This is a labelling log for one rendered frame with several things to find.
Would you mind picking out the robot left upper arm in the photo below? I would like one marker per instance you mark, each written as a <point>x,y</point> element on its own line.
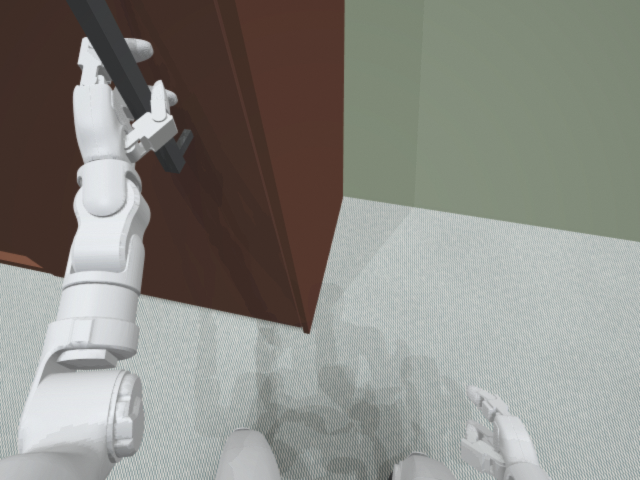
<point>78,426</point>

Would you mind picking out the left robot thigh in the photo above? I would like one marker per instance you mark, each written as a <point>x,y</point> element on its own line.
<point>247,456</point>

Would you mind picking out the right robot shin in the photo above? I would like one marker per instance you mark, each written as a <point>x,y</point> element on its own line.
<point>418,453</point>

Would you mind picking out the robot left hand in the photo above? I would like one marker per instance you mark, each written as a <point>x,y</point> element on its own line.
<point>102,117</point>

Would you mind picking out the handle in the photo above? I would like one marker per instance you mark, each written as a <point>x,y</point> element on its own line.
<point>100,27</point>

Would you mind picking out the left robot forearm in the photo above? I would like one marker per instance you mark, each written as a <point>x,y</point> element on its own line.
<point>95,325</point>

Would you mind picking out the robot right hand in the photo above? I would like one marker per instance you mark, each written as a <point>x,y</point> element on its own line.
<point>508,444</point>

